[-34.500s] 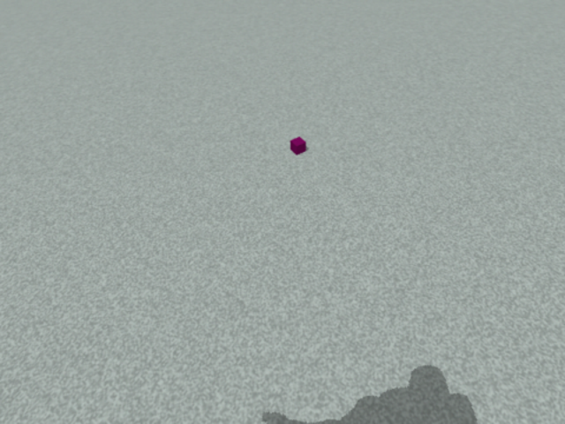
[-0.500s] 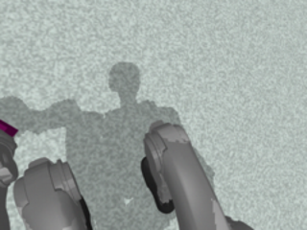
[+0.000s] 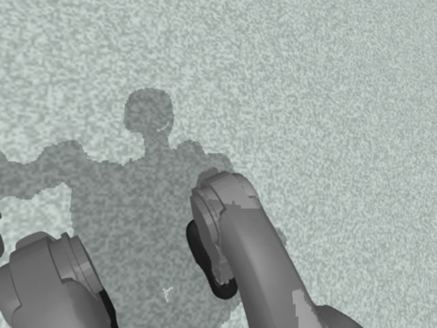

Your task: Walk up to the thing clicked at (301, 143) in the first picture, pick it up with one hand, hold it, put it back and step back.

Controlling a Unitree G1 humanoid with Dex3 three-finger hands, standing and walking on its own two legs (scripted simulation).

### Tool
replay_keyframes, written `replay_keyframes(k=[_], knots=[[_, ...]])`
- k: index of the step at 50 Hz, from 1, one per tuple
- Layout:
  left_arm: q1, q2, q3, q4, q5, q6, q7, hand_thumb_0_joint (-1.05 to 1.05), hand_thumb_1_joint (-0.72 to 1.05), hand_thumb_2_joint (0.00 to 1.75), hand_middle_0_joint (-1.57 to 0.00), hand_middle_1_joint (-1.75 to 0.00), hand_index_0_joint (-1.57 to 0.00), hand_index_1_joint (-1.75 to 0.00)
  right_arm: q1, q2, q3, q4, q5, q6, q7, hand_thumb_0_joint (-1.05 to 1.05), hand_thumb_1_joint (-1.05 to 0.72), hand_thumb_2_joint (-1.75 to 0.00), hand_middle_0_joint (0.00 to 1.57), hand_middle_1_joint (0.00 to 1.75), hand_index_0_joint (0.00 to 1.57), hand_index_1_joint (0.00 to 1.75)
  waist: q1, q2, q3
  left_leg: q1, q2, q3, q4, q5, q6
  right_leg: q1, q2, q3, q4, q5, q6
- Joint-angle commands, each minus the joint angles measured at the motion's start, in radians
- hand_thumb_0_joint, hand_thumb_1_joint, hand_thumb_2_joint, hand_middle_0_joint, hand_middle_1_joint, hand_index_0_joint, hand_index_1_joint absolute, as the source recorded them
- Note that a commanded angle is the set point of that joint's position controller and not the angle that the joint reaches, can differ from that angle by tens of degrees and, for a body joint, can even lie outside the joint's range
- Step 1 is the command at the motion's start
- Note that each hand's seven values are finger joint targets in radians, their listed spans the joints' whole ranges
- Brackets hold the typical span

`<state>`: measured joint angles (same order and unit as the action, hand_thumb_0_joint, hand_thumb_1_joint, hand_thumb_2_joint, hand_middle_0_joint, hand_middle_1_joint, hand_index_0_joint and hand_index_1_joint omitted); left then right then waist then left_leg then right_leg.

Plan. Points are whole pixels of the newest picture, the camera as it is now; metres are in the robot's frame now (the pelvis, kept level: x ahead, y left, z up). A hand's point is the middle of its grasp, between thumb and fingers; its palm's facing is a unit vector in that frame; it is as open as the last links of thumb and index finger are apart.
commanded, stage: rest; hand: left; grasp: from above
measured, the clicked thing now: out of the picture +0.41 +0.32 -0.27
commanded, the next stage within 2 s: open in 0.20 s
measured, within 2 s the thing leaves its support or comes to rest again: rests again in 1.64 s
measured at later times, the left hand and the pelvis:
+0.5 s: hand out of the picture +0.41 +0.31 -0.24, palm faces -0.31 -0.31 -0.90, open 9.2 cm; pelvis -0.01 +0.00 +0.00, yaw -1 degrees
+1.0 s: hand out of the picture +0.41 +0.31 -0.25, palm faces -0.30 -0.33 -0.90, open 11.4 cm; pelvis -0.01 +0.00 +0.01, yaw -1 degrees
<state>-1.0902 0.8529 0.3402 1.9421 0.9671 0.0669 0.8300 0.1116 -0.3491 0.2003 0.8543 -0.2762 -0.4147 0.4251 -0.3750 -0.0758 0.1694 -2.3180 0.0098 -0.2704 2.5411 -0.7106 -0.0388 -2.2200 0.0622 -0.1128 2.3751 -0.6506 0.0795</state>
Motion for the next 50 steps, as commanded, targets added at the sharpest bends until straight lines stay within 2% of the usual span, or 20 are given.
replay_keyframes(k=[1, 4, 7, 10, 15, 20, 24, 25, 30, 32, 33, 35, 36, 37, 42, 44, 45, 46, 49, 50], knots=[[-0.226, 0.211, -0.030, -0.073, -0.004, -0.008, 0.032, 0.00, 0.80, 0.50, -1.24, -0.40, -1.23, -0.41, 0.212, -0.330, -0.064, 0.013, 0.012, -0.010, 0.005, 0.00, -0.91, -0.91, 0.20, 0.30, 0.20, 0.30, -0.067, 0.362, -0.577, 0.408, 0.027, 0.119, -0.249, 0.137, 0.047, 0.339, 0.009, -0.159, -0.223, 0.180, -0.083], [-0.210, 0.218, -0.031, -0.072, -0.013, -0.006, 0.035, 0.00, 0.80, 0.50, -1.24, -0.39, -1.23, -0.40, 0.205, -0.338, -0.059, 0.011, 0.018, -0.012, 0.000, 0.00, -0.91, -0.91, 0.20, 0.30, 0.20, 0.30, -0.062, 0.362, -0.582, 0.411, 0.028, 0.116, -0.251, 0.139, 0.045, 0.353, 0.011, -0.156, -0.231, 0.186, -0.082], [-0.234, 0.221, -0.056, -0.077, -0.014, -0.003, 0.034, 0.00, 0.80, 0.50, -1.23, -0.40, -1.23, -0.41, 0.193, -0.340, -0.044, -0.001, 0.011, -0.021, 0.001, 0.00, -0.91, -0.91, 0.20, 0.30, 0.20, 0.30, -0.080, 0.361, -0.562, 0.412, 0.027, 0.115, -0.247, 0.129, 0.045, 0.351, 0.010, -0.160, -0.229, 0.179, -0.080], [-0.213, 0.246, -0.041, -0.071, -0.024, 0.001, 0.030, 0.00, 0.78, 0.49, -1.23, -0.37, -1.22, -0.38, 0.193, -0.357, -0.047, -0.002, 0.023, -0.023, -0.006, 0.00, -0.91, -0.91, 0.20, 0.30, 0.20, 0.30, -0.070, 0.358, -0.557, 0.399, 0.030, 0.110, -0.257, 0.115, 0.046, 0.355, 0.012, -0.159, -0.237, 0.164, -0.080], [-0.227, 0.239, -0.078, -0.087, -0.033, 0.003, 0.015, 0.00, 0.80, 0.47, -1.25, -0.34, -1.24, -0.36, 0.183, -0.357, -0.032, -0.016, 0.020, -0.025, -0.012, 0.00, -0.91, -0.91, 0.20, 0.30, 0.20, 0.30, -0.088, 0.360, -0.548, 0.412, 0.030, 0.107, -0.259, 0.110, 0.043, 0.369, 0.018, -0.157, -0.242, 0.167, -0.080], [-0.211, 0.247, -0.088, -0.089, -0.037, 0.009, 0.012, 0.00, 0.40, 0.41, -0.86, -0.39, -0.86, -0.40, 0.180, -0.361, -0.028, -0.019, 0.025, -0.029, -0.016, 0.00, -0.90, -0.90, 0.20, 0.30, 0.20, 0.30, -0.088, 0.359, -0.521, 0.407, 0.029, 0.105, -0.258, 0.102, 0.044, 0.366, 0.017, -0.156, -0.250, 0.153, -0.080], [-0.224, 0.242, -0.101, -0.108, -0.041, 0.012, 0.009, 0.00, 0.17, 0.46, -0.74, -0.44, -0.73, -0.45, 0.178, -0.358, -0.023, -0.030, 0.025, -0.030, -0.019, 0.00, -0.90, -0.90, 0.20, 0.30, 0.20, 0.30, -0.093, 0.363, -0.520, 0.421, 0.030, 0.100, -0.264, 0.094, 0.042, 0.361, 0.016, -0.161, -0.246, 0.149, -0.081], [-0.205, 0.248, -0.088, -0.097, -0.042, 0.012, 0.012, 0.00, 0.12, 0.48, -0.72, -0.45, -0.70, -0.46, 0.180, -0.367, -0.030, -0.021, 0.031, -0.030, -0.023, 0.00, -0.90, -0.90, 0.20, 0.30, 0.20, 0.30, -0.086, 0.365, -0.518, 0.419, 0.033, 0.097, -0.271, 0.087, 0.041, 0.358, 0.019, -0.161, -0.250, 0.141, -0.082], [-0.201, 0.237, -0.082, -0.108, -0.051, 0.015, 0.027, 0.00, 0.05, 0.55, -0.64, -0.53, -0.63, -0.54, 0.190, -0.360, -0.025, -0.033, 0.031, -0.028, -0.018, 0.00, -0.90, -0.90, 0.20, 0.30, 0.20, 0.30, -0.082, 0.398, -0.531, 0.445, 0.039, 0.088, -0.282, 0.117, 0.034, 0.378, 0.011, -0.172, -0.241, 0.183, -0.082], [-0.218, 0.223, -0.105, -0.119, -0.060, 0.021, 0.017, 0.00, 0.02, 0.55, -0.62, -0.54, -0.61, -0.55, 0.181, -0.360, -0.018, -0.036, 0.024, -0.033, -0.012, 0.00, -0.90, -0.90, 0.20, 0.30, 0.20, 0.30, -0.099, 0.393, -0.518, 0.447, 0.038, 0.089, -0.275, 0.122, 0.034, 0.368, 0.009, -0.176, -0.235, 0.188, -0.080], [-0.220, 0.226, -0.096, -0.116, -0.062, 0.022, 0.019, 0.00, -0.01, 0.56, -0.59, -0.54, -0.58, -0.55, 0.195, -0.366, -0.018, -0.040, 0.026, -0.031, -0.011, 0.00, -0.90, -0.90, 0.20, 0.30, 0.20, 0.30, -0.101, 0.393, -0.534, 0.456, 0.041, 0.087, -0.278, 0.138, 0.033, 0.382, 0.014, -0.177, -0.241, 0.206, -0.080], [-0.190, 0.232, -0.093, -0.108, -0.072, 0.025, 0.022, 0.00, -0.02, 0.57, -0.58, -0.55, -0.57, -0.56, 0.190, -0.374, -0.018, -0.034, 0.033, -0.032, -0.015, 0.00, -0.90, -0.90, 0.20, 0.30, 0.20, 0.30, -0.090, 0.401, -0.529, 0.458, 0.043, 0.081, -0.285, 0.139, 0.031, 0.385, 0.014, -0.176, -0.242, 0.214, -0.081], [-0.206, 0.225, -0.107, -0.115, -0.071, 0.026, 0.017, 0.00, -0.04, 0.59, -0.57, -0.57, -0.55, -0.58, 0.192, -0.364, -0.013, -0.037, 0.030, -0.034, -0.011, 0.00, -0.90, -0.90, 0.20, 0.30, 0.20, 0.30, -0.099, 0.405, -0.518, 0.458, 0.040, 0.085, -0.279, 0.146, 0.030, 0.381, 0.011, -0.175, -0.234, 0.221, -0.080], [-0.183, 0.233, -0.092, -0.112, -0.077, 0.026, 0.019, 0.00, -0.06, 0.62, -0.54, -0.60, -0.53, -0.61, 0.192, -0.374, -0.018, -0.033, 0.034, -0.034, -0.013, 0.00, -0.89, -0.90, 0.20, 0.30, 0.20, 0.30, -0.086, 0.402, -0.521, 0.452, 0.041, 0.086, -0.281, 0.138, 0.032, 0.393, 0.014, -0.172, -0.243, 0.210, -0.081], [-0.179, 0.228, -0.093, -0.124, -0.093, 0.035, 0.009, 0.00, -0.12, 0.65, -0.50, -0.61, -0.48, -0.62, 0.195, -0.374, -0.014, -0.037, 0.036, -0.037, -0.010, 0.00, -0.89, -0.90, 0.20, 0.30, 0.20, 0.30, -0.083, 0.408, -0.526, 0.461, 0.044, 0.081, -0.286, 0.155, 0.028, 0.392, 0.012, -0.179, -0.234, 0.226, -0.083], [-0.183, 0.236, -0.095, -0.134, -0.087, 0.033, 0.009, 0.00, -0.15, 0.68, -0.47, -0.63, -0.46, -0.65, 0.205, -0.373, -0.012, -0.047, 0.038, -0.035, -0.009, 0.00, -0.89, -0.90, 0.20, 0.30, 0.20, 0.30, -0.090, 0.416, -0.534, 0.473, 0.044, 0.079, -0.285, 0.156, 0.029, 0.408, 0.014, -0.180, -0.237, 0.229, -0.083], [-0.165, 0.233, -0.087, -0.132, -0.086, 0.034, 0.011, 0.00, -0.16, 0.68, -0.47, -0.63, -0.45, -0.65, 0.207, -0.376, -0.015, -0.049, 0.039, -0.032, -0.010, 0.00, -0.89, -0.90, 0.20, 0.30, 0.20, 0.30, -0.078, 0.418, -0.552, 0.480, 0.045, 0.079, -0.291, 0.166, 0.027, 0.420, 0.017, -0.180, -0.237, 0.234, -0.086], [-0.199, 0.226, -0.110, -0.149, -0.081, 0.036, 0.009, 0.00, -0.15, 0.68, -0.46, -0.65, -0.45, -0.67, 0.202, -0.359, -0.006, -0.051, 0.034, -0.033, -0.007, 0.00, -0.89, -0.90, 0.20, 0.30, 0.20, 0.30, -0.088, 0.417, -0.537, 0.471, 0.044, 0.085, -0.274, 0.159, 0.029, 0.404, 0.013, -0.180, -0.233, 0.229, -0.083], [-0.219, 0.239, -0.098, -0.171, -0.095, 0.024, 0.018, 0.00, -0.19, 0.71, -0.44, -0.66, -0.42, -0.68, 0.197, -0.376, -0.008, -0.045, 0.036, -0.035, -0.007, 0.00, -0.89, -0.90, 0.20, 0.30, 0.20, 0.30, -0.092, 0.442, -0.536, 0.493, 0.049, 0.077, -0.284, 0.158, 0.023, 0.401, 0.010, -0.185, -0.225, 0.232, -0.086], [-0.211, 0.243, -0.100, -0.162, -0.083, 0.021, 0.021, 0.00, -0.20, 0.74, -0.43, -0.69, -0.41, -0.71, 0.216, -0.378, -0.008, -0.042, 0.034, -0.032, -0.009, 0.00, -0.89, -0.90, 0.20, 0.30, 0.20, 0.30, -0.097, 0.450, -0.550, 0.497, 0.047, 0.084, -0.287, 0.170, 0.024, 0.428, 0.017, -0.181, -0.236, 0.244, -0.087]])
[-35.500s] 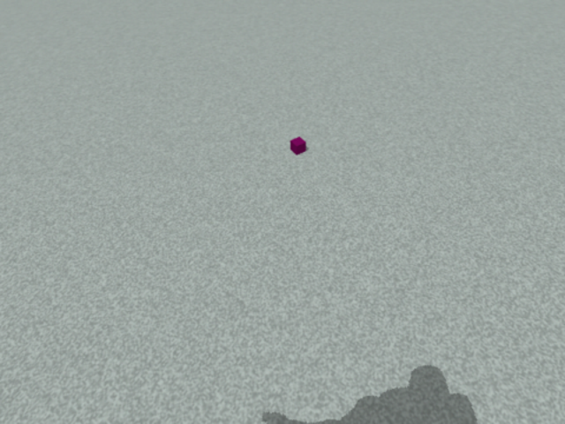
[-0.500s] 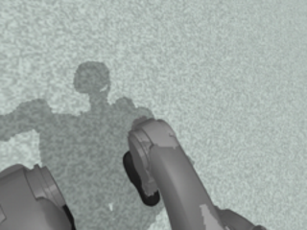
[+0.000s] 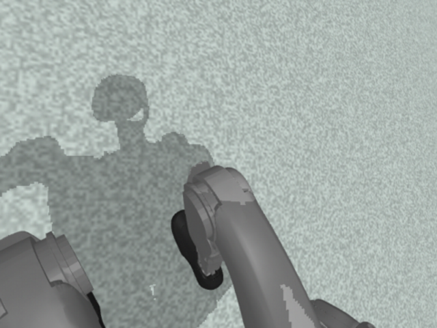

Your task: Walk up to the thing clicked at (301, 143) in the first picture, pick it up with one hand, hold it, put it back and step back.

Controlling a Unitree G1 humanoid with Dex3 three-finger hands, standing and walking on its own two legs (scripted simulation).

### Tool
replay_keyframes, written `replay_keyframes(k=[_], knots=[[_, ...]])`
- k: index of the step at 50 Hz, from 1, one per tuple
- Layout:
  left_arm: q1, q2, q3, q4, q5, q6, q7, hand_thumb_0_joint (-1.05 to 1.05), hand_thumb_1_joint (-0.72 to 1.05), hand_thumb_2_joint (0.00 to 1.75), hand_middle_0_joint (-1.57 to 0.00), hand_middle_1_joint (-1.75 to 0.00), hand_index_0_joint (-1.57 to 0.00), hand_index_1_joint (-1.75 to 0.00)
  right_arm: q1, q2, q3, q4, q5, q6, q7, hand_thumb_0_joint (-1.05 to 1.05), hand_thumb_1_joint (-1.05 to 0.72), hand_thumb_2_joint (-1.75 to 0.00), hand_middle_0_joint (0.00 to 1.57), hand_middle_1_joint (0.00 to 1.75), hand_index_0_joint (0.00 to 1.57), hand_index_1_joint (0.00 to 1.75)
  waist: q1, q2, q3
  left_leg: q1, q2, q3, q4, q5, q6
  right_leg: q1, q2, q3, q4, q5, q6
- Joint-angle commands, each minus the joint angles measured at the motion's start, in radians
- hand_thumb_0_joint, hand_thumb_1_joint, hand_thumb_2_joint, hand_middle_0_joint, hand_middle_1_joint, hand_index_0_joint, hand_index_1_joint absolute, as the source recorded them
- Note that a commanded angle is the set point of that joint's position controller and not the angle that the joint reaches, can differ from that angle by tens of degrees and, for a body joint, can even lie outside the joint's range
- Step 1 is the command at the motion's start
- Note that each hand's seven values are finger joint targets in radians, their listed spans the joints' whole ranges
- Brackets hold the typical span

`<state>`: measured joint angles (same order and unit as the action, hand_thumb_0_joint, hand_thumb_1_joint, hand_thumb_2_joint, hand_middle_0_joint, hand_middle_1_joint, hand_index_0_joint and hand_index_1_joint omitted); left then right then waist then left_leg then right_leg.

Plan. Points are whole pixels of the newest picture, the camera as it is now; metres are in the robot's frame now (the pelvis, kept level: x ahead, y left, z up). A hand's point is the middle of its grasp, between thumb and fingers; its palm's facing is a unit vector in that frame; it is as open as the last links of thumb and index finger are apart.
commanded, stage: open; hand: left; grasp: from above
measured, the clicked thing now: out of the picture +0.41 +0.33 -0.28
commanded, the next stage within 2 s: withdraw in 0.28 s
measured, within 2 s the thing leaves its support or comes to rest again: rests again in 0.64 s
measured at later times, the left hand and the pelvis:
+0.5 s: hand out of the picture +0.41 +0.32 -0.26, palm faces -0.29 -0.32 -0.90, open 12.5 cm; pelvis +0.00 +0.00 +0.00, yaw +0 degrees
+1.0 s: hand out of the picture +0.38 +0.32 -0.10, palm faces -0.48 -0.20 -0.85, open 13.3 cm; pelvis +0.00 -0.01 +0.04, yaw +7 degrees
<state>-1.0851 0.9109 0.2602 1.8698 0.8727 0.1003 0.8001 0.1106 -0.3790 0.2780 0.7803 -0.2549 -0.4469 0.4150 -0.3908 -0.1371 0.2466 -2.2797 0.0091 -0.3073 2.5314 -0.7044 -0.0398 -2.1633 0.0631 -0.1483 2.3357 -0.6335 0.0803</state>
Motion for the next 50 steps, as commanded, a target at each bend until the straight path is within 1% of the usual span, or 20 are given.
replay_keyframes(k=[1, 2, 12, 15, 19, 21, 23, 24, 29, 30, 31, 32, 34, 36, 38, 39, 42, 44, 46, 50], knots=[[-0.198, 0.179, -0.016, -0.073, 0.012, -0.009, 0.051, 0.00, -0.21, 0.73, -0.42, -0.69, -0.40, -0.71, 0.212, -0.343, -0.087, 0.032, 0.014, -0.001, -0.001, 0.00, -0.89, -0.90, 0.20, 0.30, 0.20, 0.30, -0.075, 0.496, -0.617, 0.452, 0.047, 0.122, -0.276, 0.153, 0.026, 0.364, 0.016, -0.148, -0.197, 0.214, -0.089], [-0.212, 0.165, -0.042, -0.084, 0.015, -0.008, 0.041, 0.00, -0.20, 0.73, -0.42, -0.70, -0.40, -0.72, 0.193, -0.327, -0.079, 0.033, 0.013, -0.003, 0.004, 0.00, -0.89, -0.90, 0.20, 0.30, 0.20, 0.30, -0.074, 0.508, -0.593, 0.440, 0.046, 0.125, -0.266, 0.141, 0.025, 0.333, 0.010, -0.150, -0.186, 0.200, -0.087], [-0.186, 0.155, -0.037, -0.090, -0.009, -0.006, 0.039, 0.00, -0.27, 0.80, -0.36, -0.75, -0.34, -0.77, 0.216, -0.337, -0.082, 0.027, 0.014, -0.004, 0.006, 0.00, -0.89, -0.90, 0.20, 0.30, 0.20, 0.30, -0.079, 0.475, -0.629, 0.451, 0.045, 0.120, -0.268, 0.181, 0.028, 0.380, 0.013, -0.146, -0.203, 0.244, -0.083], [-0.156, 0.166, -0.020, -0.075, -0.009, 0.000, 0.042, 0.00, -0.30, 0.81, -0.34, -0.76, -0.32, -0.78, 0.215, -0.345, -0.090, 0.033, 0.022, -0.001, 0.003, 0.00, -0.89, -0.90, 0.20, 0.30, 0.20, 0.30, -0.061, 0.491, -0.622, 0.453, 0.047, 0.119, -0.282, 0.170, 0.026, 0.373, 0.015, -0.147, -0.208, 0.229, -0.087], [-0.212, 0.162, -0.048, -0.108, -0.008, 0.004, 0.032, 0.00, -0.29, 0.83, -0.33, -0.78, -0.31, -0.80, 0.204, -0.332, -0.080, 0.024, 0.017, 0.001, 0.003, 0.00, -0.88, -0.90, 0.20, 0.30, 0.20, 0.30, -0.077, 0.490, -0.603, 0.436, 0.046, 0.124, -0.270, 0.162, 0.028, 0.349, 0.013, -0.146, -0.206, 0.222, -0.086], [-0.208, 0.168, -0.034, -0.111, -0.009, 0.001, 0.038, 0.00, -0.25, 0.78, -0.29, -0.77, -0.30, -0.76, 0.211, -0.347, -0.091, 0.027, 0.021, 0.002, -0.001, 0.00, -0.90, -0.90, 0.20, 0.30, 0.20, 0.30, -0.075, 0.491, -0.615, 0.449, 0.049, 0.118, -0.275, 0.166, 0.027, 0.359, 0.013, -0.146, -0.207, 0.226, -0.087], [-0.235, 0.157, -0.058, -0.135, -0.005, 0.000, 0.031, 0.00, -0.23, 0.77, -0.30, -0.76, -0.31, -0.75, 0.211, -0.337, -0.084, 0.029, 0.014, 0.000, 0.001, 0.00, -0.90, -0.90, 0.20, 0.30, 0.20, 0.30, -0.086, 0.502, -0.615, 0.461, 0.046, 0.123, -0.279, 0.158, 0.026, 0.356, 0.012, -0.145, -0.206, 0.221, -0.087], [-0.230, 0.180, -0.042, -0.147, 0.000, -0.002, 0.031, 0.00, -0.24, 0.78, -0.30, -0.75, -0.31, -0.75, 0.212, -0.342, -0.094, 0.034, 0.019, 0.003, -0.002, 0.00, -0.90, -0.90, 0.20, 0.30, 0.20, 0.30, -0.069, 0.516, -0.644, 0.469, 0.049, 0.123, -0.286, 0.156, 0.027, 0.365, 0.014, -0.140, -0.212, 0.216, -0.090], [-0.242, 0.166, -0.036, -0.323, 0.003, 0.010, -0.005, 0.00, -0.27, 0.80, -0.28, -0.76, -0.28, -0.76, 0.221, -0.314, -0.130, 0.032, 0.029, 0.024, 0.003, 0.00, -0.90, -0.90, 0.20, 0.30, 0.20, 0.30, -0.019, 0.652, -0.794, 0.567, 0.050, 0.137, -0.323, 0.209, 0.012, 0.370, 0.004, -0.134, -0.195, 0.254, -0.101], [-0.243, 0.174, -0.029, -0.417, 0.008, 0.014, -0.021, 0.00, -0.28, 0.80, -0.29, -0.76, -0.28, -0.76, 0.226, -0.319, -0.157, 0.028, 0.033, 0.034, 0.001, 0.00, -0.91, -0.90, 0.20, 0.30, 0.20, 0.30, 0.006, 0.701, -0.865, 0.611, 0.048, 0.146, -0.337, 0.238, 0.009, 0.382, 0.004, -0.125, -0.197, 0.270, -0.108], [-0.288, 0.125, -0.071, -0.587, -0.002, 0.010, -0.046, 0.00, -0.28, 0.80, -0.29, -0.75, -0.29, -0.76, 0.186, -0.293, -0.163, 0.001, 0.047, 0.040, 0.000, 0.00, -0.91, -0.90, 0.20, 0.30, 0.20, 0.30, 0.045, 0.773, -0.946, 0.675, 0.050, 0.143, -0.360, 0.251, 0.001, 0.356, 0.001, -0.120, -0.185, 0.264, -0.117], [-0.185, 0.071, -0.097, -0.623, -0.008, 0.022, -0.069, 0.00, -0.30, 0.80, -0.29, -0.75, -0.28, -0.76, 0.176, -0.286, -0.179, -0.013, 0.067, 0.055, -0.006, 0.00, -0.91, -0.91, 0.20, 0.30, 0.20, 0.30, 0.081, 0.808, -1.017, 0.710, 0.048, 0.143, -0.386, 0.268, 0.000, 0.353, 0.010, -0.109, -0.192, 0.267, -0.125], [-0.012, 0.012, -0.128, -0.676, 0.003, 0.049, -0.130, 0.00, -0.32, 0.81, -0.28, -0.76, -0.27, -0.77, 0.154, -0.269, -0.212, -0.018, 0.116, 0.101, -0.017, 0.00, -0.91, -0.91, 0.20, 0.30, 0.20, 0.30, 0.155, 0.817, -1.027, 0.664, 0.032, 0.160, -0.418, 0.276, 0.002, 0.296, 0.012, -0.088, -0.183, 0.259, -0.136], [0.083, -0.025, -0.152, -0.606, 0.051, 0.074, -0.207, 0.00, -0.32, 0.83, -0.26, -0.77, -0.26, -0.78, 0.163, -0.254, -0.244, 0.006, 0.142, 0.153, -0.023, 0.00, -0.90, -0.90, 0.20, 0.30, 0.20, 0.30, 0.179, 0.686, -0.972, 0.504, 0.015, 0.212, -0.379, 0.273, 0.022, 0.293, 0.025, -0.066, -0.194, 0.275, -0.131], [0.132, -0.092, -0.204, -0.632, 0.065, 0.090, -0.292, 0.00, -0.33, 0.84, -0.25, -0.79, -0.24, -0.80, 0.187, -0.229, -0.271, -0.009, 0.157, 0.194, -0.031, 0.00, -0.90, -0.90, 0.20, 0.30, 0.20, 0.30, 0.164, 0.529, -0.918, 0.392, 0.010, 0.239, -0.372, 0.255, 0.046, 0.340, 0.035, -0.039, -0.239, 0.275, -0.119], [0.150, -0.147, -0.242, -0.618, 0.058, 0.094, -0.332, 0.00, -0.32, 0.83, -0.26, -0.78, -0.25, -0.79, 0.204, -0.218, -0.278, -0.009, 0.159, 0.210, -0.037, 0.00, -0.90, -0.90, 0.20, 0.30, 0.20, 0.30, 0.141, 0.426, -0.867, 0.349, 0.011, 0.240, -0.374, 0.240, 0.059, 0.365, 0.040, -0.032, -0.271, 0.269, -0.110], [0.068, -0.224, -0.322, -0.691, 0.055, 0.040, -0.448, 0.00, -0.39, 0.88, -0.22, -0.83, -0.20, -0.84, 0.217, -0.207, -0.302, -0.025, 0.163, 0.231, -0.064, 0.00, -0.91, -0.90, 0.20, 0.30, 0.20, 0.30, 0.086, 0.293, -0.801, 0.334, 0.000, 0.211, -0.433, 0.147, 0.069, 0.327, 0.031, -0.033, -0.315, 0.166, -0.108], [-0.018, -0.187, -0.325, -0.801, 0.056, -0.022, -0.524, 0.00, -0.43, 0.92, -0.19, -0.87, -0.17, -0.89, 0.213, -0.209, -0.324, -0.045, 0.169, 0.245, -0.090, 0.00, -0.91, -0.91, 0.20, 0.30, 0.20, 0.30, 0.109, 0.297, -0.840, 0.401, -0.006, 0.185, -0.466, 0.075, 0.062, 0.325, 0.017, -0.023, -0.321, 0.080, -0.113], [-0.051, -0.158, -0.322, -0.829, 0.082, -0.082, -0.573, 0.00, -0.45, 0.94, -0.19, -0.88, -0.16, -0.90, 0.193, -0.199, -0.326, -0.075, 0.164, 0.265, -0.123, 0.00, -0.91, -0.91, 0.20, 0.30, 0.20, 0.30, 0.124, 0.272, -0.827, 0.407, -0.011, 0.185, -0.462, 0.019, 0.057, 0.325, 0.008, -0.005, -0.334, 0.007, -0.119], [-0.038, 0.000, -0.246, -0.837, 0.194, -0.215, -0.596, 0.00, -0.45, 0.95, -0.19, -0.87, -0.16, -0.90, 0.156, -0.165, -0.324, -0.101, 0.160, 0.312, -0.209, 0.00, -0.91, -0.91, 0.20, 0.30, 0.20, 0.30, 0.186, 0.252, -0.816, 0.364, -0.035, 0.263, -0.429, -0.014, 0.058, 0.341, -0.002, 0.051, -0.390, -0.112, -0.127]])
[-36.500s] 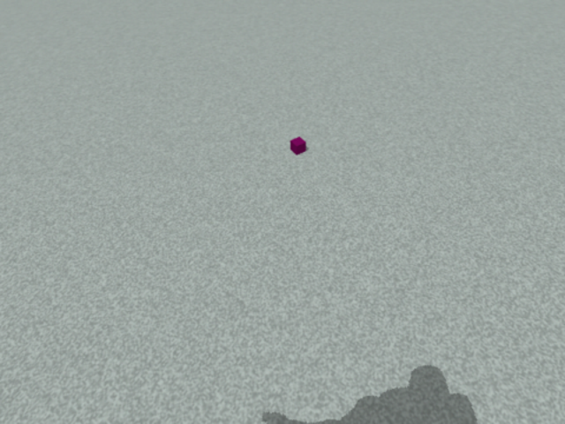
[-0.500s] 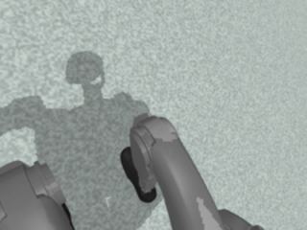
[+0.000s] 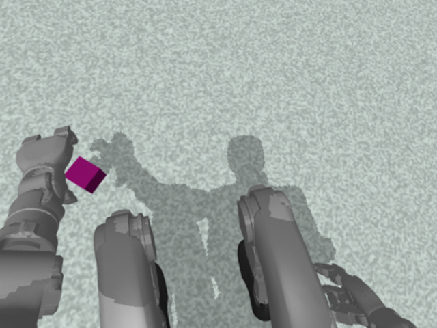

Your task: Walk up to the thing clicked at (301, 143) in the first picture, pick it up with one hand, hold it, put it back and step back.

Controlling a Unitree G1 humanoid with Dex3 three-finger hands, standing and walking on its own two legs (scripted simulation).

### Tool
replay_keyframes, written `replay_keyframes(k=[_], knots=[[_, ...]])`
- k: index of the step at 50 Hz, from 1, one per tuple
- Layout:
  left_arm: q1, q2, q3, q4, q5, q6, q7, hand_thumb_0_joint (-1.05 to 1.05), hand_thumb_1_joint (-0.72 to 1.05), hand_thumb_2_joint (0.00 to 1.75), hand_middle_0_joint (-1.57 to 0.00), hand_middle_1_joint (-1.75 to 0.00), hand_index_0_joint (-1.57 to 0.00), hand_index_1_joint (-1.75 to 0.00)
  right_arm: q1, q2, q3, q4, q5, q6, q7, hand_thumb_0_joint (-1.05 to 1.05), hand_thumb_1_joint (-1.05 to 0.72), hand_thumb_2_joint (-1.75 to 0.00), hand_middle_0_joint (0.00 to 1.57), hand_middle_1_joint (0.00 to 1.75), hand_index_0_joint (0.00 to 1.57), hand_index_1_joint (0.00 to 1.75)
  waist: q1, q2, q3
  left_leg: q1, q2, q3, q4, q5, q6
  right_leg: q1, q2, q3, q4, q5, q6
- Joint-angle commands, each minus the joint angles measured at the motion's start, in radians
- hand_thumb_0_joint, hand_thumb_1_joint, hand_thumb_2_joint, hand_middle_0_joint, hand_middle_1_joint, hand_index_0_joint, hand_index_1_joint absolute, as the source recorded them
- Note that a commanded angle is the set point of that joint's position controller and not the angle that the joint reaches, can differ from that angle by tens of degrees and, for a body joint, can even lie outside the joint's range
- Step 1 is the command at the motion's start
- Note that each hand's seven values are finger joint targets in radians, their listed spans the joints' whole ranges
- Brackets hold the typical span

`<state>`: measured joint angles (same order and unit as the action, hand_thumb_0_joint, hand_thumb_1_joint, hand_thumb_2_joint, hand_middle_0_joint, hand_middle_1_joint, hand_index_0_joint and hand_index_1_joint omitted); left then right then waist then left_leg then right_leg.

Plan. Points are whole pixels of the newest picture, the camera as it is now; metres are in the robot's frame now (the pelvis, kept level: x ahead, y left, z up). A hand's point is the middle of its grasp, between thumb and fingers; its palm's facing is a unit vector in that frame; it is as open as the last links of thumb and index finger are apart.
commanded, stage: withdraw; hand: left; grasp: from above
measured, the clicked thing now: (85, 175) +0.47 +0.29 -0.32
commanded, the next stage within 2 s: home in 0.22 s
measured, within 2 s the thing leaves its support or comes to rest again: neither
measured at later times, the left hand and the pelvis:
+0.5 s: hand (64, 160) +0.47 +0.29 -0.19, palm faces -0.34 -0.12 -0.93, open 12.9 cm; pelvis +0.01 +0.00 -0.02, yaw +0 degrees
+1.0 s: hand (34, 201) +0.34 +0.24 +0.03, palm faces -0.18 -0.80 -0.57, open 7.6 cm; pelvis +0.02 -0.01 +0.14, yaw +4 degrees
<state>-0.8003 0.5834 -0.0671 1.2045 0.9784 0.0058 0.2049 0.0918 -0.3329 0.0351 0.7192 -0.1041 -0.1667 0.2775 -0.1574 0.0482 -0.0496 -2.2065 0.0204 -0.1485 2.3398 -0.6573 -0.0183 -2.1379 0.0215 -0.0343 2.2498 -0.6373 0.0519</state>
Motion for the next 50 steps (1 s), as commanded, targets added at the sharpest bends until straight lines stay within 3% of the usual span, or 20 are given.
replay_keyframes(k=[1, 2, 7, 11, 15, 20, 22, 25, 28, 31, 35, 37, 39, 40, 41, 44, 46, 47, 49, 50], knots=[[-0.283, 0.324, 0.089, -0.145, 0.107, -0.146, -0.001, 0.00, -0.43, 0.94, -0.21, -0.86, -0.18, -0.89, 0.171, -0.197, -0.074, -0.045, 0.006, 0.042, -0.085, 0.00, -0.91, -0.91, 0.20, 0.30, 0.20, 0.30, -0.042, 0.047, -0.508, 0.263, -0.048, 0.120, -0.231, -0.057, 0.038, 0.336, 0.038, -0.052, -0.308, -0.116, -0.094], [-0.294, 0.344, 0.110, -0.161, 0.127, -0.172, 0.004, 0.00, -0.41, 0.93, -0.21, -0.85, -0.19, -0.88, 0.165, -0.193, -0.071, -0.043, 0.008, 0.053, -0.100, 0.00, -0.91, -0.91, 0.20, 0.30, 0.20, 0.30, -0.029, 0.046, -0.526, 0.265, -0.051, 0.126, -0.226, -0.049, 0.040, 0.324, 0.035, -0.047, -0.305, -0.108, -0.094], [-0.328, 0.352, 0.113, -0.108, 0.202, -0.255, 0.042, 0.00, -0.36, 0.91, -0.22, -0.84, -0.21, -0.85, 0.174, -0.180, -0.051, -0.044, 0.000, 0.093, -0.147, 0.00, -0.89, -0.90, 0.20, 0.30, 0.20, 0.30, -0.048, 0.059, -0.552, 0.296, -0.046, 0.119, -0.222, 0.011, 0.048, 0.301, 0.024, -0.064, -0.275, -0.020, -0.084], [-0.351, 0.326, 0.082, -0.014, 0.221, -0.282, 0.082, 0.00, -0.38, 0.92, -0.17, -0.88, -0.17, -0.88, 0.193, -0.195, -0.047, -0.043, -0.009, 0.106, -0.166, 0.00, -0.89, -0.89, 0.20, 0.30, 0.20, 0.30, -0.069, 0.096, -0.537, 0.335, -0.039, 0.098, -0.227, 0.003, 0.043, 0.218, 0.023, -0.096, -0.241, -0.008, -0.088], [-0.475, 0.304, 0.058, -0.020, 0.223, -0.297, 0.140, 0.00, -0.39, 0.93, -0.15, -0.92, -0.15, -0.91, 0.223, -0.201, -0.043, -0.031, -0.025, 0.104, -0.175, 0.00, -0.89, -0.89, 0.20, 0.30, 0.20, 0.30, -0.090, 0.195, -0.584, 0.416, -0.034, 0.090, -0.223, 0.031, 0.030, 0.163, 0.015, -0.126, -0.200, 0.046, -0.088], [-0.477, 0.374, 0.165, -0.058, 0.230, -0.254, 0.260, 0.00, -0.28, 0.95, -0.26, -0.72, -0.23, -0.74, 0.254, -0.221, -0.063, -0.013, -0.038, 0.086, -0.174, 0.00, -0.88, -0.89, 0.20, 0.30, 0.20, 0.30, -0.068, 0.351, -0.720, 0.572, -0.029, 0.085, -0.240, 0.153, 0.007, 0.144, -0.001, -0.146, -0.133, 0.159, -0.087], [-0.454, 0.409, 0.221, -0.113, 0.204, -0.208, 0.301, 0.00, -0.19, 0.89, -0.24, -0.63, -0.21, -0.65, 0.255, -0.222, -0.076, -0.029, -0.038, 0.084, -0.168, 0.00, -0.89, -0.89, 0.20, 0.30, 0.20, 0.30, -0.034, 0.398, -0.849, 0.641, -0.026, 0.092, -0.258, 0.204, 0.004, 0.181, -0.004, -0.137, -0.127, 0.202, -0.097], [-0.435, 0.393, 0.261, -0.152, 0.124, -0.120, 0.313, 0.00, 0.04, 0.90, -0.23, -0.57, -0.21, -0.59, 0.283, -0.217, -0.102, -0.033, -0.025, 0.085, -0.156, 0.00, -0.89, -0.90, 0.20, 0.30, 0.20, 0.30, -0.016, 0.417, -0.941, 0.690, -0.019, 0.104, -0.290, 0.258, 0.006, 0.224, -0.008, -0.122, -0.153, 0.251, -0.103], [-0.400, 0.340, 0.241, -0.143, 0.006, -0.041, 0.256, 0.00, 0.25, 1.00, -0.25, -0.59, -0.23, -0.60, 0.304, -0.194, -0.102, -0.022, -0.004, 0.086, -0.151, 0.00, -0.89, -0.90, 0.20, 0.30, 0.20, 0.30, -0.012, 0.372, -0.888, 0.627, -0.020, 0.114, -0.322, 0.218, 0.025, 0.280, -0.007, -0.111, -0.226, 0.229, -0.099], [-0.227, 0.251, 0.213, -0.123, -0.109, 0.023, 0.141, 0.00, 0.40, 1.04, -0.25, -0.57, -0.24, -0.59, 0.310, -0.182, -0.107, -0.014, 0.025, 0.098, -0.154, 0.00, -0.89, -0.90, 0.20, 0.30, 0.20, 0.30, 0.012, 0.272, -0.854, 0.589, -0.030, 0.118, -0.372, 0.205, 0.036, 0.357, 0.007, -0.097, -0.280, 0.214, -0.097], [-0.007, 0.189, 0.185, -0.431, -0.281, 0.083, -0.036, 0.00, 0.60, 1.05, -0.25, -0.52, -0.24, -0.53, 0.283, -0.176, -0.126, -0.098, 0.073, 0.124, -0.168, 0.00, -0.89, -0.90, 0.20, 0.30, 0.20, 0.30, 0.047, 0.180, -0.890, 0.632, -0.028, 0.106, -0.475, 0.204, 0.048, 0.527, 0.011, -0.079, -0.382, 0.232, -0.087], [0.149, 0.092, 0.151, -0.493, -0.376, 0.106, -0.110, 0.00, 0.74, 1.00, -0.23, -0.44, -0.22, -0.44, 0.240, -0.157, -0.116, -0.125, 0.088, 0.130, -0.181, 0.00, -0.90, -0.90, 0.20, 0.30, 0.20, 0.30, 0.030, 0.078, -0.751, 0.588, -0.022, 0.091, -0.517, 0.191, 0.057, 0.543, 0.011, -0.073, -0.431, 0.237, -0.081], [0.166, 0.117, 0.186, -0.624, -0.448, 0.100, -0.155, 0.00, 0.90, 0.97, -0.22, -0.35, -0.21, -0.35, 0.224, -0.135, -0.114, -0.140, 0.098, 0.130, -0.204, 0.00, -0.90, -0.90, 0.20, 0.30, 0.20, 0.30, 0.035, 0.010, -0.727, 0.578, -0.016, 0.089, -0.539, 0.172, 0.065, 0.603, 0.013, -0.061, -0.478, 0.225, -0.075], [0.174, 0.096, 0.176, -0.705, -0.484, 0.091, -0.165, 0.00, 0.90, 0.91, -0.20, -0.31, -0.20, -0.31, 0.221, -0.119, -0.114, -0.155, 0.101, 0.126, -0.215, 0.00, -0.90, -0.90, 0.20, 0.30, 0.20, 0.30, 0.035, -0.003, -0.738, 0.581, -0.017, 0.100, -0.545, 0.171, 0.068, 0.644, 0.012, -0.051, -0.511, 0.224, -0.072], [0.174, 0.113, 0.200, -0.771, -0.515, 0.084, -0.166, 0.00, 0.90, 0.90, -0.20, -0.30, -0.20, -0.30, 0.208, -0.112, -0.115, -0.168, 0.104, 0.120, -0.222, 0.00, -0.90, -0.90, 0.20, 0.30, 0.20, 0.30, 0.043, -0.017, -0.753, 0.601, -0.017, 0.104, -0.554, 0.168, 0.069, 0.683, 0.008, -0.042, -0.538, 0.222, -0.071], [0.294, -0.005, 0.164, -0.790, -0.587, 0.065, -0.166, 0.00, 0.90, 0.90, -0.20, -0.30, -0.20, -0.30, 0.170, -0.084, -0.117, -0.170, 0.108, 0.093, -0.243, 0.00, -0.90, -0.90, 0.20, 0.30, 0.20, 0.30, 0.032, -0.027, -0.648, 0.636, -0.018, 0.109, -0.603, 0.134, 0.066, 0.680, 0.003, -0.027, -0.599, 0.186, -0.075], [0.289, 0.047, 0.221, -0.917, -0.626, 0.055, -0.148, 0.00, 0.90, 0.90, -0.20, -0.30, -0.20, -0.30, 0.160, -0.088, -0.124, -0.197, 0.113, 0.083, -0.261, 0.00, -0.90, -0.90, 0.20, 0.30, 0.20, 0.30, 0.067, 0.061, -0.699, 0.747, -0.014, 0.104, -0.674, 0.101, 0.054, 0.708, -0.005, -0.015, -0.639, 0.136, -0.082], [0.320, 0.033, 0.220, -0.925, -0.642, 0.062, -0.144, 0.00, 0.90, 0.90, -0.20, -0.30, -0.20, -0.30, 0.141, -0.087, -0.121, -0.200, 0.114, 0.082, -0.269, 0.00, -0.90, -0.90, 0.20, 0.30, 0.20, 0.30, 0.073, 0.100, -0.675, 0.785, -0.010, 0.095, -0.714, 0.082, 0.047, 0.696, -0.009, -0.014, -0.652, 0.118, -0.084], [0.405, -0.055, 0.174, -0.918, -0.677, 0.083, -0.141, 0.00, 0.90, 0.90, -0.20, -0.30, -0.20, -0.30, 0.113, -0.083, -0.117, -0.216, 0.118, 0.075, -0.279, 0.00, -0.90, -0.90, 0.20, 0.30, 0.20, 0.30, 0.066, 0.107, -0.585, 0.827, 0.000, 0.068, -0.799, 0.014, 0.041, 0.680, -0.010, -0.023, -0.688, 0.064, -0.084], [0.430, -0.065, 0.179, -0.939, -0.701, 0.093, -0.139, 0.00, 0.90, 0.90, -0.20, -0.30, -0.20, -0.30, 0.101, -0.085, -0.118, -0.218, 0.121, 0.073, -0.284, 0.00, -0.90, -0.90, 0.20, 0.30, 0.20, 0.30, 0.068, 0.115, -0.586, 0.867, 0.002, 0.059, -0.829, 0.004, 0.037, 0.686, -0.011, -0.023, -0.706, 0.056, -0.084]])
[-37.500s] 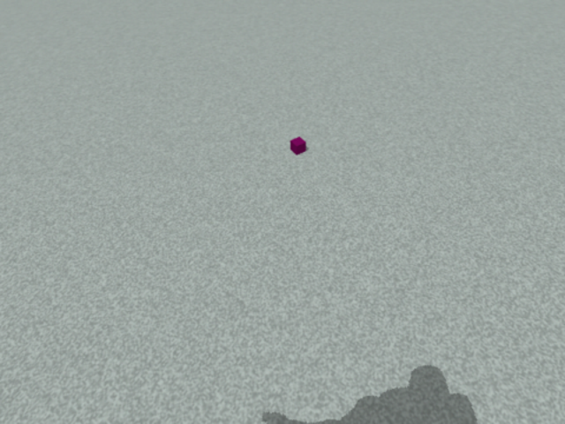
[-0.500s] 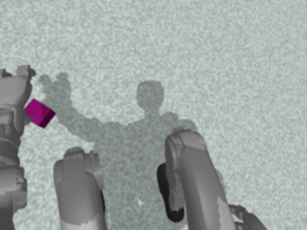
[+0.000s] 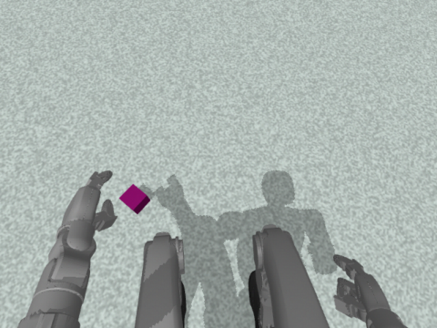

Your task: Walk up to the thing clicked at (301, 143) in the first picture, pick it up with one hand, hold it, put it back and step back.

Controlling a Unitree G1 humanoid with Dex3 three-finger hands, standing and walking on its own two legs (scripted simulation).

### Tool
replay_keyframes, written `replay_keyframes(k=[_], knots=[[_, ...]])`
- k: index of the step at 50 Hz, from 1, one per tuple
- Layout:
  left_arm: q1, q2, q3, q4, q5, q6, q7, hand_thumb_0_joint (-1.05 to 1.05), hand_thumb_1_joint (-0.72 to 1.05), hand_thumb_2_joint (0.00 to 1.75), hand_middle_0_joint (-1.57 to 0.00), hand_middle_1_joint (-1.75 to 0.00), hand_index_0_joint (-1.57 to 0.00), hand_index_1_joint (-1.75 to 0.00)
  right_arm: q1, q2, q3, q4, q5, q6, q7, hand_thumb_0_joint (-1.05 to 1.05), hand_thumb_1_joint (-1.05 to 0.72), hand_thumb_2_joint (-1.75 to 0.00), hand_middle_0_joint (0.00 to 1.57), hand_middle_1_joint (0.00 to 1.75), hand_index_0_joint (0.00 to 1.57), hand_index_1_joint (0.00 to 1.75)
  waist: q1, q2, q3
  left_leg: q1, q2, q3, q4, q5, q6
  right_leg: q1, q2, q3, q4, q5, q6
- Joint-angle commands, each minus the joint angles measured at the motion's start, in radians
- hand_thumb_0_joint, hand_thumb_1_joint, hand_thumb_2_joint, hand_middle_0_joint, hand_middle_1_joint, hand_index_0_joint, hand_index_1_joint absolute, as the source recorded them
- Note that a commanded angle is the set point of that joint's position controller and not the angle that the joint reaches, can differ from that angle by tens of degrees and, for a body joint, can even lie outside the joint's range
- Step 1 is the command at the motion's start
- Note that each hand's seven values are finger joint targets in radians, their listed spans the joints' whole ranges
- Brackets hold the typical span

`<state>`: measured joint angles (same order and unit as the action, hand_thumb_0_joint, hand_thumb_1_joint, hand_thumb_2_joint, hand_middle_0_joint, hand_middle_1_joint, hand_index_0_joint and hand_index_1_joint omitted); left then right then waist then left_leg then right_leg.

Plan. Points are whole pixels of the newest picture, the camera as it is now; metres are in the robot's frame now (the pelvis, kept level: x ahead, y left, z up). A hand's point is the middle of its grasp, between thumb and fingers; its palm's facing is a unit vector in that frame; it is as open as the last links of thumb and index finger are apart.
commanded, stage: home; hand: left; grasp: from above
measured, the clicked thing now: (135, 199) +0.47 +0.26 -0.46
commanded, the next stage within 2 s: none
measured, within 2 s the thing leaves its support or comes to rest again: neither
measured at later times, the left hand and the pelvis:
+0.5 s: hand (75, 250) +0.25 +0.19 +0.10, palm faces +0.11 -0.97 -0.21, open 7.4 cm; pelvis +0.05 +0.00 +0.18, yaw +3 degrees
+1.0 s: hand (24, 279) +0.22 +0.19 +0.17, palm faces +0.11 -0.98 -0.19, open 7.4 cm; pelvis +0.08 +0.00 +0.22, yaw +4 degrees
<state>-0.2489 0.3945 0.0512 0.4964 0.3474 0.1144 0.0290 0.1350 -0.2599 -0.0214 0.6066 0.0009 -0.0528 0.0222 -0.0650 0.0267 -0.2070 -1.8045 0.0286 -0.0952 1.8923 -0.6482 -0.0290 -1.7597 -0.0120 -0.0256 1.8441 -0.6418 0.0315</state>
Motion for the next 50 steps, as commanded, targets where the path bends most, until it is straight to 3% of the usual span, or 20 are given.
replay_keyframes(k=[1, 2, 3, 7, 10, 12, 17, 19, 30, 33, 37, 43, 50], knots=[[-0.108, 0.150, 0.086, -0.286, -0.094, 0.000, 0.042, 0.00, 0.90, 0.90, -0.20, -0.30, -0.20, -0.30, 0.050, -0.158, -0.060, -0.122, 0.020, -0.042, -0.035, 0.00, -0.90, -0.90, 0.20, 0.30, 0.20, 0.30, -0.004, 0.146, -0.456, 0.507, -0.006, 0.000, -0.414, -0.021, 0.048, 0.349, 0.023, -0.032, -0.325, 0.048, -0.063], [-0.063, 0.138, 0.083, -0.314, -0.125, 0.021, 0.042, 0.00, 0.90, 0.90, -0.20, -0.30, -0.20, -0.30, 0.038, -0.155, -0.058, -0.137, 0.023, -0.043, -0.040, 0.00, -0.90, -0.90, 0.20, 0.30, 0.20, 0.30, 0.002, 0.142, -0.463, 0.538, -0.006, 0.003, -0.443, -0.037, 0.049, 0.386, 0.025, -0.026, -0.360, 0.035, -0.062], [-0.014, 0.087, 0.045, -0.323, -0.157, 0.046, 0.036, 0.00, 0.90, 0.90, -0.20, -0.30, -0.20, -0.30, 0.024, -0.150, -0.055, -0.141, 0.024, -0.044, -0.045, 0.00, -0.90, -0.90, 0.20, 0.30, 0.20, 0.30, -0.013, 0.128, -0.438, 0.562, -0.006, 0.002, -0.470, -0.041, 0.048, 0.404, 0.024, -0.025, -0.391, 0.031, -0.060], [0.055, 0.077, 0.057, -0.424, -0.253, 0.121, 0.047, 0.00, 0.90, 0.90, -0.20, -0.30, -0.20, -0.30, -0.007, -0.136, -0.036, -0.163, 0.036, -0.059, -0.076, 0.00, -0.90, -0.90, 0.20, 0.30, 0.20, 0.30, -0.018, 0.082, -0.418, 0.645, -0.015, 0.015, -0.534, -0.025, 0.050, 0.528, 0.026, -0.009, -0.508, 0.031, -0.052], [0.123, 0.033, 0.043, -0.461, -0.300, 0.166, 0.053, 0.00, 0.90, 0.90, -0.20, -0.30, -0.20, -0.30, -0.004, -0.119, -0.021, -0.170, 0.042, -0.072, -0.099, 0.00, -0.90, -0.90, 0.20, 0.30, 0.20, 0.30, -0.030, 0.077, -0.340, 0.699, -0.015, 0.012, -0.601, -0.008, 0.047, 0.594, 0.026, -0.004, -0.582, 0.043, -0.051], [0.173, 0.023, 0.057, -0.481, -0.335, 0.194, 0.059, 0.00, 0.90, 0.90, -0.20, -0.30, -0.20, -0.30, 0.005, -0.109, -0.008, -0.176, 0.045, -0.082, -0.113, 0.00, -0.90, -0.90, 0.20, 0.30, 0.20, 0.30, -0.026, 0.065, -0.292, 0.729, -0.016, 0.011, -0.650, 0.000, 0.047, 0.659, 0.024, 0.004, -0.642, 0.047, -0.049], [0.356, -0.014, 0.086, -0.525, -0.390, 0.241, 0.060, 0.00, 0.90, 0.90, -0.20, -0.30, -0.20, -0.30, 0.039, -0.093, 0.006, -0.181, 0.045, -0.110, -0.154, 0.00, -0.90, -0.90, 0.20, 0.30, 0.20, 0.30, -0.009, 0.061, -0.250, 0.865, -0.021, 0.028, -0.751, 0.152, 0.043, 0.818, 0.025, -0.001, -0.754, 0.178, -0.047], [0.402, -0.037, 0.075, -0.562, -0.401, 0.251, 0.058, 0.00, 0.90, 0.90, -0.20, -0.30, -0.20, -0.30, 0.054, -0.084, 0.007, -0.186, 0.045, -0.121, -0.169, 0.00, -0.90, -0.90, 0.20, 0.30, 0.20, 0.30, -0.018, 0.061, -0.233, 0.921, -0.022, 0.037, -0.787, 0.213, 0.041, 0.878, 0.029, -0.004, -0.800, 0.230, -0.044], [0.706, -0.080, 0.056, -0.777, -0.419, 0.287, 0.041, 0.00, 0.90, 0.90, -0.20, -0.30, -0.20, -0.30, 0.120, -0.065, 0.003, -0.231, 0.027, -0.176, -0.215, 0.00, -0.90, -0.90, 0.20, 0.30, 0.20, 0.30, 0.007, 0.022, -0.149, 1.171, -0.027, 0.051, -0.970, 0.442, 0.038, 1.137, 0.038, -0.031, -0.996, 0.437, -0.034], [0.733, -0.098, 0.034, -0.784, -0.412, 0.296, 0.030, 0.00, 0.90, 0.90, -0.20, -0.30, -0.20, -0.30, 0.123, -0.062, 0.003, -0.229, 0.020, -0.188, -0.222, 0.00, -0.90, -0.90, 0.20, 0.30, 0.20, 0.30, 0.001, 0.008, -0.084, 1.189, -0.028, 0.051, -1.003, 0.432, 0.041, 1.136, 0.040, -0.041, -1.026, 0.426, -0.032], [0.747, -0.088, 0.036, -0.808, -0.405, 0.300, 0.014, 0.00, 0.90, 0.90, -0.20, -0.30, -0.20, -0.30, 0.109, -0.071, -0.002, -0.240, 0.015, -0.206, -0.225, 0.00, -0.90, -0.90, 0.20, 0.30, 0.20, 0.30, 0.011, 0.006, -0.017, 1.192, -0.027, 0.053, -1.051, 0.362, 0.042, 1.135, 0.042, -0.053, -1.059, 0.348, -0.029], [0.708, -0.078, 0.035, -0.799, -0.394, 0.296, -0.007, 0.00, 0.90, 0.90, -0.20, -0.30, -0.20, -0.30, 0.103, -0.083, -0.009, -0.234, 0.005, -0.233, -0.222, 0.00, -0.90, -0.90, 0.20, 0.30, 0.20, 0.30, 0.005, 0.017, 0.004, 1.212, -0.025, 0.050, -1.060, 0.370, 0.037, 1.132, 0.040, -0.059, -1.055, 0.346, -0.028], [0.706, -0.068, 0.047, -0.818, -0.387, 0.299, -0.005, 0.00, 0.86, 0.88, -0.20, -0.29, -0.20, -0.29, 0.084, -0.082, -0.003, -0.235, 0.002, -0.247, -0.218, 0.00, -0.90, -0.90, 0.20, 0.30, 0.20, 0.30, 0.021, 0.038, -0.005, 1.220, -0.030, 0.060, -1.059, 0.359, 0.036, 1.151, 0.033, -0.053, -1.059, 0.345, -0.027]])
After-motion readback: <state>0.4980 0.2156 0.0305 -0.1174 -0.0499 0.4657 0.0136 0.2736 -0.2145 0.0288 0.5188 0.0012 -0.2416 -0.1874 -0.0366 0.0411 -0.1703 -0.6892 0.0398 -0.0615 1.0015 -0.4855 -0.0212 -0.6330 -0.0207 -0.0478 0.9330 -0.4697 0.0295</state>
